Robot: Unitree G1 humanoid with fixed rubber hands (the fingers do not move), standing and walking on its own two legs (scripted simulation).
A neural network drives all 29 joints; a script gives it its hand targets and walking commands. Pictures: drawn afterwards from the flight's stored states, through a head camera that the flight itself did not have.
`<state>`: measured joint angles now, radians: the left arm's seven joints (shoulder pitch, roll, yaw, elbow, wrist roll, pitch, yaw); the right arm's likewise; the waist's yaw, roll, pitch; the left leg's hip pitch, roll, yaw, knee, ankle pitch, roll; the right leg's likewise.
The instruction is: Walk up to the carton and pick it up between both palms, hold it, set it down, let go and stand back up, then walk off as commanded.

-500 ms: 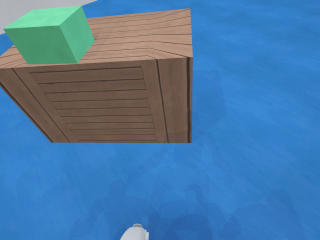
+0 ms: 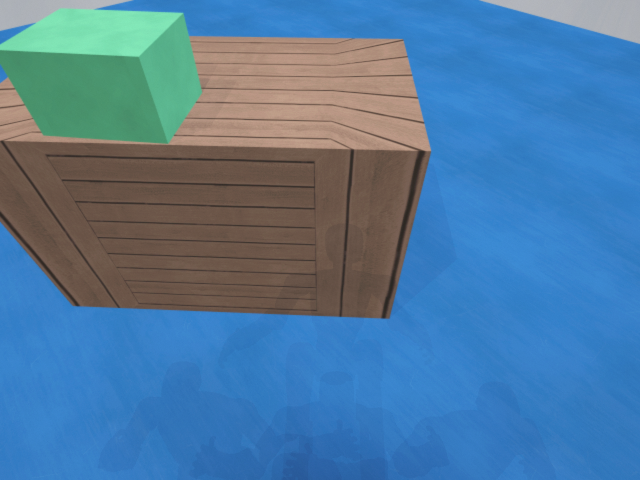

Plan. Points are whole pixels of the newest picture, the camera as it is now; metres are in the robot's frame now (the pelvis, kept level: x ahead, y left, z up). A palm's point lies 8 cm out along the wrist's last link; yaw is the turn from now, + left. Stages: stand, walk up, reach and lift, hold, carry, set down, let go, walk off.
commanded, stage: walk up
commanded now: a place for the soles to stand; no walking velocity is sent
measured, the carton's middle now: (113, 74) +0.99 +0.50 +0.05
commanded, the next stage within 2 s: none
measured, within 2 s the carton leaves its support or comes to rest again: neither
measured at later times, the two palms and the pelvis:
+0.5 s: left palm out of the picture +0.14 +0.43 -0.05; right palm (497, 468) +0.19 -0.24 -0.14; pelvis +0.11 +0.07 -0.01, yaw +0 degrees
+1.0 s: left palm out of the picture +0.24 +0.52 -0.07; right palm (426, 402) +0.28 -0.16 -0.13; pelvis +0.21 +0.16 -0.02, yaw +0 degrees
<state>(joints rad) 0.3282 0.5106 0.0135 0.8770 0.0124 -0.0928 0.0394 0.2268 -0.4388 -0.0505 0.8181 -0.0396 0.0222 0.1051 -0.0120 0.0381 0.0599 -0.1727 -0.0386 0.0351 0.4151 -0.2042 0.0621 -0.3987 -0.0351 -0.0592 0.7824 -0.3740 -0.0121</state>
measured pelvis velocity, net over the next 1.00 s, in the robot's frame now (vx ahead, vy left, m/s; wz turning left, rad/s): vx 0.21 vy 0.16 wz -0.01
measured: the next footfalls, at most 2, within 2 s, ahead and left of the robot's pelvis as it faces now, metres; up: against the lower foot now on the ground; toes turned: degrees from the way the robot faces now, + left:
right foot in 0.12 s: +0.16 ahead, -0.10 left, +0.00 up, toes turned -5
left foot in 0.58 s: +0.24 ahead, +0.25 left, +0.00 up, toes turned +0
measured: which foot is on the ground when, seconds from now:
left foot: down 0.00-0.14, up 0.16-0.56, down 0.58-0.96, up 0.98-1.00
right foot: up 0.00-0.10, down 0.12-0.58, up 0.60-0.92, down 0.94-1.00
